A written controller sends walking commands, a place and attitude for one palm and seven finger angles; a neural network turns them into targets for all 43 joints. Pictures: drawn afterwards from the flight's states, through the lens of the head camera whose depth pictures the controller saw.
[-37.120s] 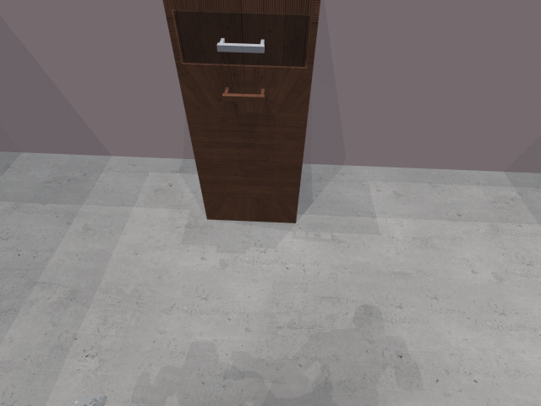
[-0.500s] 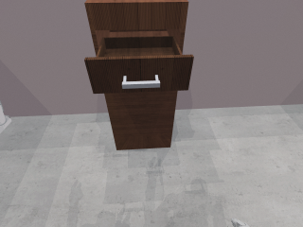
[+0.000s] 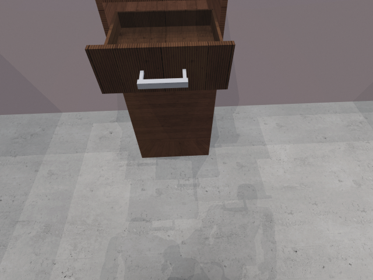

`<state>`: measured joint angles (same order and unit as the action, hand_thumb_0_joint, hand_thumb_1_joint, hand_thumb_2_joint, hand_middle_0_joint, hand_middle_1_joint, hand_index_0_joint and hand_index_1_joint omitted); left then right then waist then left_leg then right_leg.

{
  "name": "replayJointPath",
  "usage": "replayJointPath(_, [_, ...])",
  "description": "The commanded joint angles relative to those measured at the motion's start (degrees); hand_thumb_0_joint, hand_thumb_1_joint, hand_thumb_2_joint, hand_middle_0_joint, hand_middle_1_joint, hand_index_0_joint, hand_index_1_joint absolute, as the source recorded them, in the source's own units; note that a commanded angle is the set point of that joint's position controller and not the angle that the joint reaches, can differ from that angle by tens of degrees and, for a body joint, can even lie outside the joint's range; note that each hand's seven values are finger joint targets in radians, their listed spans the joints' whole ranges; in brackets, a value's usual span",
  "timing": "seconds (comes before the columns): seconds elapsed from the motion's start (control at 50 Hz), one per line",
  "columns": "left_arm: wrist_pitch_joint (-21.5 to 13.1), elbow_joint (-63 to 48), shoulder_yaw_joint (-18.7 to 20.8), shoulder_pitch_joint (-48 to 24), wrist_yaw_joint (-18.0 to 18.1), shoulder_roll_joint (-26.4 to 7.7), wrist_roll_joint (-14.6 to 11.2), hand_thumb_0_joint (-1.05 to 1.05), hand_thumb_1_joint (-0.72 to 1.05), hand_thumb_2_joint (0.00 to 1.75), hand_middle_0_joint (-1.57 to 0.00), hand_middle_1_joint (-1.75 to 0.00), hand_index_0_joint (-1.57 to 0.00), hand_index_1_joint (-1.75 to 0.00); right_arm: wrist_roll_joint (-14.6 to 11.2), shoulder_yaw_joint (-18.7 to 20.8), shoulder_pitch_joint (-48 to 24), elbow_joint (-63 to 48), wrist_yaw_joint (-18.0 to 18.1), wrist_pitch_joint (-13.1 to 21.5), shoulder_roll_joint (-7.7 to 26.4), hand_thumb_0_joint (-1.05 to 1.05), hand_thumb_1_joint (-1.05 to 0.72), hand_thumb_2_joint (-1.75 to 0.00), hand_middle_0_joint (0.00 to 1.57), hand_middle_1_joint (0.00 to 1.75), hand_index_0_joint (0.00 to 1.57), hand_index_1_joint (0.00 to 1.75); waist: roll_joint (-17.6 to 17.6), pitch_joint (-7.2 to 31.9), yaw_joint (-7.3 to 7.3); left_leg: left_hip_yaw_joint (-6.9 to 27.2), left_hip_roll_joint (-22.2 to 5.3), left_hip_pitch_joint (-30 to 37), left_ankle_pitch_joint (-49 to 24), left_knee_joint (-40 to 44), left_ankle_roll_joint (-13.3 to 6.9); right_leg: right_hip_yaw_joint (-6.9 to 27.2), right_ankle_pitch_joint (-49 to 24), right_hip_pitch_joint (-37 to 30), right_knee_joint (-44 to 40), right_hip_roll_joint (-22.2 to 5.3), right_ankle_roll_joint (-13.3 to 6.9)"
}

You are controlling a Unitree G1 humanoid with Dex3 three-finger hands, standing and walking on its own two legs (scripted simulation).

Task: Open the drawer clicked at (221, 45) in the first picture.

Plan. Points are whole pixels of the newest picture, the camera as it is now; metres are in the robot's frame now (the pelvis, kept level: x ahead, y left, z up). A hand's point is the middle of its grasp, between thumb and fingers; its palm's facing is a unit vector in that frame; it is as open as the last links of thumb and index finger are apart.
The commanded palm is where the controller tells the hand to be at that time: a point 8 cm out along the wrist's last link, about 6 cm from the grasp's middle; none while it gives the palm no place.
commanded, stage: let the arm hang, fingers relaxed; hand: left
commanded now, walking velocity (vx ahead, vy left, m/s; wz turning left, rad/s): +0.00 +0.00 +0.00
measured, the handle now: (163, 78) +0.59 +0.10 +0.08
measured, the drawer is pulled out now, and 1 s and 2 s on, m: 0.28 0.28 0.28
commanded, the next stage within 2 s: look to check the result in 0.56 s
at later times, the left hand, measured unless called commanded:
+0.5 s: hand out of the picture +0.05 +0.17 -0.17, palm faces +0.01 -0.98 -0.22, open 7.3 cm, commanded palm none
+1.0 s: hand out of the picture +0.03 +0.18 -0.17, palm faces +0.01 -0.98 -0.19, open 7.4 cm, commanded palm none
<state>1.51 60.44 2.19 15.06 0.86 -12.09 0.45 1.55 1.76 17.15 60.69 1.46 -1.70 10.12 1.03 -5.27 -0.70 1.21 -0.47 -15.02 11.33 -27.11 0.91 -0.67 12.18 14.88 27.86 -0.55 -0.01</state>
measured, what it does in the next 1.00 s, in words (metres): stands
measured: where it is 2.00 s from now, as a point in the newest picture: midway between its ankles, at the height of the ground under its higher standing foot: outside the picture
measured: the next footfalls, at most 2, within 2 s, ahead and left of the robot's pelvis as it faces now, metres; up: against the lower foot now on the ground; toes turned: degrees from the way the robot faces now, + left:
none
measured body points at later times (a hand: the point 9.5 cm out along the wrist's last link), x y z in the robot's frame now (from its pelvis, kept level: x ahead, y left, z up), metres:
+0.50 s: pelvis +0.01 -0.01 +0.00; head +0.03 -0.02 +0.45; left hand +0.05 +0.22 -0.15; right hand +0.00 -0.23 -0.16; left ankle +0.04 +0.13 -0.74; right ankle +0.03 -0.12 -0.74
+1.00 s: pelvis +0.02 +0.00 +0.00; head +0.04 +0.00 +0.45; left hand +0.03 +0.23 -0.15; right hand +0.00 -0.22 -0.16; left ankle +0.04 +0.13 -0.74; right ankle +0.03 -0.12 -0.74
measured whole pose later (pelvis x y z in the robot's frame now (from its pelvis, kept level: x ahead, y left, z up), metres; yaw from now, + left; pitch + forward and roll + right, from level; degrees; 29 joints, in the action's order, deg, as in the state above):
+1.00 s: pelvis +0.02 +0.00 +0.00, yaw -1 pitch -2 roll +0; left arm 0.2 64.6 1.6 13.1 1.4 -8.6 0.5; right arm 1.3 1.4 14.8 64.6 2.0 -0.8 8.2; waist 0.3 -4.7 -1.0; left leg 0.0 -0.8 -10.7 11.4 -23.9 0.9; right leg 0.4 11.9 11.0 24.7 -0.2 0.1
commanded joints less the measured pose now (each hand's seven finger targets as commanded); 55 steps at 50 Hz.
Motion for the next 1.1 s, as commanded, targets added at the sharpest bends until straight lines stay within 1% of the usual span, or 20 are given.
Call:
replayJointPath(0.0, [-2.0, -0.5, 0.2, -0.3, 0.6, -5.3, 0.0, 0.00, 0.90, 0.90, -0.20, -0.30, -0.20, -0.30, -0.5, 0.9, 1.8, -0.9, 0.4, 1.7, 5.7, 0.00, -0.90, -0.90, 0.20, 0.30, 0.20, 0.30, -1.5, 5.5, -0.41, 2.9, -4.5, 4.7, -2.3, 6.5, -2.2, 5.2, -1.8, -3.1, -8.0, -4.5, -2.0])
replayJointPath(0.08, [-1.8, 1.2, 0.0, -0.3, 0.8, -5.2, 0.0, 0.00, 0.90, 0.90, -0.20, -0.30, -0.20, -0.30, -0.5, 0.6, 1.9, 0.7, 0.3, 1.2, 5.1, 0.00, -0.90, -0.90, 0.20, 0.30, 0.20, 0.30, -3.8, 1.7, -0.56, 1.9, -4.1, 4.8, -1.1, 6.6, -1.9, 5.5, 3.0, -0.6, -10.1, -4.6, -1.9])
replayJointPath(0.14, [-1.7, 1.8, 0.1, -0.1, 1.0, -4.8, 0.1, 0.00, 0.90, 0.90, -0.20, -0.30, -0.20, -0.30, -0.4, 0.5, 2.0, 1.6, 0.3, 1.1, 4.6, 0.00, -0.90, -0.90, 0.20, 0.30, 0.20, 0.30, -3.9, 0.7, -0.57, 1.6, -3.9, 4.9, -1.1, 6.7, -1.8, 5.9, 4.5, 0.1, -10.6, -4.5, -1.9])
replayJointPath(0.16, [-1.7, 1.9, 0.2, 0.2, 1.1, -5.0, 0.2, 0.00, 0.90, 0.90, -0.20, -0.30, -0.20, -0.30, -0.5, 0.5, 1.8, 1.6, 0.3, 1.0, 4.7, 0.00, -0.90, -0.90, 0.20, 0.30, 0.20, 0.30, -4.3, 0.8, -0.47, 1.3, -3.9, 5.0, -1.0, 6.3, -1.8, 5.9, 5.0, 0.1, -10.9, -4.5, -1.8])
replayJointPath(0.2, [-1.7, 2.0, 0.2, 0.1, 1.1, -4.4, 0.1, 0.00, 0.90, 0.90, -0.20, -0.30, -0.20, -0.30, -0.3, 0.3, 1.7, 2.2, 0.3, 1.1, 4.0, 0.00, -0.90, -0.90, 0.20, 0.30, 0.20, 0.30, -2.9, 1.1, -0.47, 1.3, -3.9, 4.9, -1.3, 6.5, -1.7, 5.8, 4.5, -0.3, -10.5, -4.6, -1.9])
replayJointPath(0.28, [-1.7, 2.0, 0.4, -0.4, 1.1, -3.9, 0.2, 0.00, 0.90, 0.90, -0.20, -0.30, -0.20, -0.30, -0.2, 0.2, 1.5, 2.4, 0.4, 1.2, 3.5, 0.00, -0.90, -0.90, 0.20, 0.30, 0.20, 0.30, -2.3, 0.3, -0.41, 1.5, -4.0, 4.0, -1.2, 6.8, -1.7, 5.6, 4.3, -0.4, -10.1, -4.4, -1.9])
replayJointPath(0.42, [-1.8, 2.0, 0.6, -0.4, 1.0, -3.4, 0.2, 0.00, 0.90, 0.90, -0.20, -0.30, -0.20, -0.30, -0.2, 0.2, 1.2, 2.5, 0.6, 1.4, 3.2, 0.00, -0.90, -0.90, 0.20, 0.30, 0.20, 0.30, -0.4, 0.8, -0.12, 1.5, -4.2, 4.2, -2.1, 6.7, -1.6, 5.4, 1.8, -1.4, -9.6, -4.3, -2.0])
replayJointPath(0.46, [-1.8, 1.9, 0.6, -0.3, 1.0, -3.5, 0.2, 0.00, 0.90, 0.90, -0.20, -0.30, -0.20, -0.30, -0.3, 0.2, 1.2, 2.3, 0.6, 1.4, 3.3, 0.00, -0.90, -0.90, 0.20, 0.30, 0.20, 0.30, -1.1, 0.9, 0.02, 1.6, -4.3, 4.4, -3.0, 6.7, -1.7, 5.3, 0.5, -1.7, -9.4, -4.2, -2.0])
replayJointPath(0.52, [-1.9, 1.8, 0.7, -0.4, 1.0, -3.4, 0.1, 0.00, 0.90, 0.90, -0.20, -0.30, -0.20, -0.30, -0.2, 0.3, 1.6, 2.4, 0.7, 1.6, 3.4, 0.00, -0.90, -0.90, 0.20, 0.30, 0.20, 0.30, -0.7, 2.0, -0.10, 1.7, -4.6, 4.8, -3.7, 6.8, -1.6, 5.1, -1.1, -2.7, -8.9, -4.2, -1.9])
replayJointPath(0.62, [-1.9, 2.0, 0.6, -0.3, 1.0, -3.3, 0.1, 0.00, 0.90, 0.90, -0.20, -0.30, -0.20, -0.30, -0.2, 0.3, 1.6, 2.6, 0.7, 1.6, 3.5, 0.00, -0.90, -0.90, 0.20, 0.30, 0.20, 0.30, -1.5, 1.1, -0.10, 1.9, -4.5, 4.9, -2.8, 7.3, -1.7, 5.1, 0.0, -2.2, -9.3, -4.2, -1.9])
replayJointPath(0.64, [-1.8, 2.0, 0.6, -0.2, 1.0, -3.4, 0.1, 0.00, 0.90, 0.90, -0.20, -0.30, -0.20, -0.30, -0.3, 0.3, 1.5, 2.6, 0.7, 1.6, 3.6, 0.00, -0.90, -0.90, 0.20, 0.30, 0.20, 0.30, -0.7, 0.9, -0.12, 1.7, -4.5, 4.9, -2.4, 7.4, -1.7, 5.0, 0.4, -2.0, -9.5, -4.3, -1.8])
replayJointPath(0.68, [-1.8, 2.0, 0.6, -0.3, 1.0, -3.6, 0.2, 0.00, 0.90, 0.90, -0.20, -0.30, -0.20, -0.30, -0.3, 0.3, 1.8, 2.7, 0.6, 1.5, 3.5, 0.00, -0.90, -0.90, 0.20, 0.30, 0.20, 0.30, -1.4, 0.6, -0.17, 1.7, -4.5, 4.5, -2.2, 7.4, -1.7, 4.9, 0.8, -2.1, -9.6, -4.2, -1.8])
replayJointPath(0.72, [-1.8, 2.1, 0.6, 0.1, 1.0, -3.3, 0.1, 0.00, 0.90, 0.90, -0.20, -0.30, -0.20, -0.30, -0.3, 0.3, 1.6, 2.7, 0.7, 1.6, 3.5, 0.00, -0.90, -0.90, 0.20, 0.30, 0.20, 0.30, -0.4, 1.1, -0.07, 1.9, -4.4, 4.8, -2.0, 7.6, -1.7, 5.1, 0.9, -2.2, -9.5, -4.3, -1.8])
replayJointPath(0.76, [-1.9, 2.0, 0.6, 0.4, 1.1, -3.3, 0.2, 0.00, 0.90, 0.90, -0.20, -0.30, -0.20, -0.30, -0.4, 0.4, 1.7, 2.4, 0.7, 1.5, 3.6, 0.00, -0.90, -0.90, 0.20, 0.30, 0.20, 0.30, -1.6, 1.2, -0.03, 1.7, -4.5, 5.1, -1.7, 7.5, -1.8, 5.0, 1.1, -2.3, -9.8, -4.1, -1.7])
replayJointPath(0.8, [-1.8, 2.2, 0.5, 0.3, 1.0, -3.2, 0.2, 0.00, 0.90, 0.90, -0.20, -0.30, -0.20, -0.30, -0.3, 0.3, 1.6, 2.6, 0.6, 1.5, 3.5, 0.00, -0.90, -0.90, 0.20, 0.30, 0.20, 0.30, -0.8, 0.6, -0.08, 1.9, -4.5, 4.7, -1.0, 7.7, -1.7, 5.0, 1.7, -1.8, -9.7, -4.2, -1.7])
replayJointPath(0.84, [-1.9, 2.2, 0.5, 0.5, 1.0, -3.2, 0.2, 0.00, 0.90, 0.90, -0.20, -0.30, -0.20, -0.30, -0.3, 0.4, 1.7, 2.5, 0.7, 1.6, 3.7, 0.00, -0.90, -0.90, 0.20, 0.30, 0.20, 0.30, -1.4, 1.4, -0.16, 2.0, -4.5, 5.1, -1.7, 7.5, -1.8, 5.0, 0.7, -2.1, -9.3, -4.1, -1.7])
replayJointPath(0.92, [-1.9, 2.2, 0.4, 0.7, 1.0, -3.1, 0.2, 0.00, 0.90, 0.90, -0.20, -0.30, -0.20, -0.30, -0.4, 0.4, 1.3, 2.4, 0.7, 1.7, 3.6, 0.00, -0.90, -0.90, 0.20, 0.30, 0.20, 0.30, -0.3, 1.0, -0.04, 2.2, -4.7, 4.8, -1.8, 7.8, -1.9, 4.8, -0.1, -2.2, -8.9, -4.2, -1.6])
replayJointPath(0.96, [-2.0, 2.2, 0.4, 1.0, 1.0, -3.1, 0.2, 0.00, 0.90, 0.90, -0.20, -0.30, -0.20, -0.30, -0.5, 0.5, 1.2, 2.2, 0.7, 1.7, 3.8, 0.00, -0.90, -0.90, 0.20, 0.30, 0.20, 0.30, -1.4, 1.0, 0.06, 2.0, -4.7, 4.9, -1.6, 7.7, -1.9, 4.8, 0.3, -2.1, -9.3, -4.1, -1.5])
replayJointPath(1.04, [-1.9, 2.2, 0.3, 0.8, 1.0, -2.9, 0.2, 0.00, 0.90, 0.90, -0.20, -0.30, -0.20, -0.30, -0.4, 0.4, 1.0, 2.2, 0.7, 1.8, 4.0, 0.00, -0.90, -0.90, 0.20, 0.30, 0.20, 0.30, -0.3, 1.0, -0.10, 2.6, -4.8, 4.6, -1.2, 8.2, -2.0, 4.7, -0.2, -2.2, -8.7, -4.1, -1.4])
replayJointPath(1.08, [-1.9, 2.3, 0.3, 0.9, 1.0, -3.0, 0.3, 0.00, 0.90, 0.90, -0.20, -0.30, -0.20, -0.30, -0.4, 0.5, 0.7, 2.1, 0.7, 1.8, 4.0, 0.00, -0.90, -0.90, 0.20, 0.30, 0.20, 0.30, -1.0, 1.4, -0.04, 2.6, -4.9, 5.0, -1.6, 8.0, -2.0, 4.5, -0.5, -2.3, -8.7, -4.1, -1.4])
